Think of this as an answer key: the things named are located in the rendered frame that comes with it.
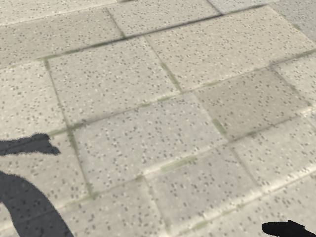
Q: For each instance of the robot right hand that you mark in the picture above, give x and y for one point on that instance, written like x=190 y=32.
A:
x=286 y=229

